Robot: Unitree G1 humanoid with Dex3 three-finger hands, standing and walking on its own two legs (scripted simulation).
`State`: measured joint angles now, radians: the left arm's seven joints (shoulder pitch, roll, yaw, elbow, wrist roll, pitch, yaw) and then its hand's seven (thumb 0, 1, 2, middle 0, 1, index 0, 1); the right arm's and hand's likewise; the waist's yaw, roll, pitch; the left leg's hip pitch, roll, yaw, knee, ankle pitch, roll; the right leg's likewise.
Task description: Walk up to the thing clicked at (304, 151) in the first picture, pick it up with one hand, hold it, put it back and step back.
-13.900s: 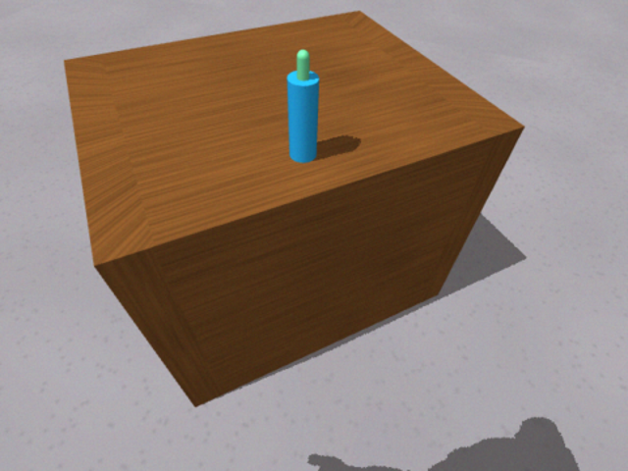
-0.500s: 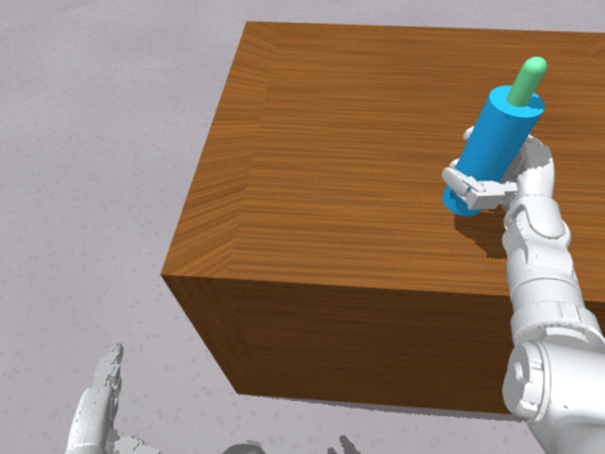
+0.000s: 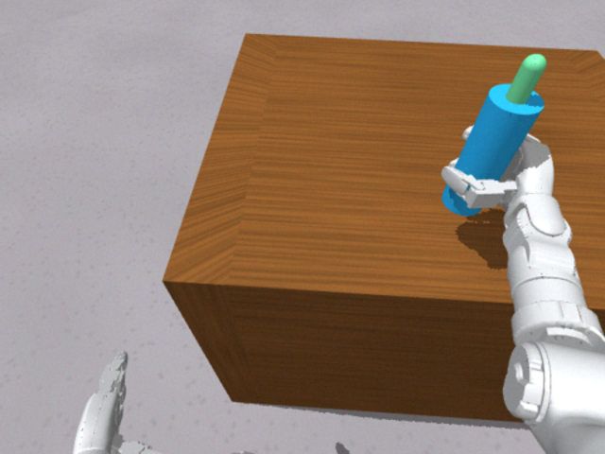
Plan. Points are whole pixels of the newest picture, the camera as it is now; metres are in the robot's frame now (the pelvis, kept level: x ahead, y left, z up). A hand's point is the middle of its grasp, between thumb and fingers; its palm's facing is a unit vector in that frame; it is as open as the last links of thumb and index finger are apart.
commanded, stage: lift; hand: right
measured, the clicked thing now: (493, 142) +0.45 -0.19 +0.18
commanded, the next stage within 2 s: hold in 1.30 s
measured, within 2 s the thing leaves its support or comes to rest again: neither
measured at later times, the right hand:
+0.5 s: hand (511, 156) +0.40 -0.19 +0.21, palm faces +0.08 +1.00 -0.01, open 8.5 cm
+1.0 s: hand (545, 161) +0.34 -0.18 +0.25, palm faces +0.09 +1.00 -0.02, open 8.5 cm
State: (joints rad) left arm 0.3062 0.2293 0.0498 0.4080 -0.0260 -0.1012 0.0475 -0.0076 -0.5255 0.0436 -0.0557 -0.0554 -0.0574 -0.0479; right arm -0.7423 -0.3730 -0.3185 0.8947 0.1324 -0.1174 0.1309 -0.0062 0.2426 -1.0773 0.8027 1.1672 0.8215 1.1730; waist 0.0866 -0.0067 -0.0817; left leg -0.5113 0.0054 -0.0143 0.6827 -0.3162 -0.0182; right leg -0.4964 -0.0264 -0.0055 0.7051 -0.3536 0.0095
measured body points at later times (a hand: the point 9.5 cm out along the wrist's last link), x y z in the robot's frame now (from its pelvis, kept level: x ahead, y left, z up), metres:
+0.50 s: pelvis +0.00 +0.00 +0.01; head -0.01 +0.02 +0.46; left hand +0.16 +0.26 -0.06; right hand +0.39 -0.24 +0.21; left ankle +0.01 +0.13 -0.72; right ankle +0.00 -0.12 -0.72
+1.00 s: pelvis -0.02 +0.01 +0.01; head -0.05 +0.03 +0.46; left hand +0.15 +0.26 -0.06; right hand +0.33 -0.23 +0.26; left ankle +0.01 +0.13 -0.72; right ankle +0.00 -0.12 -0.72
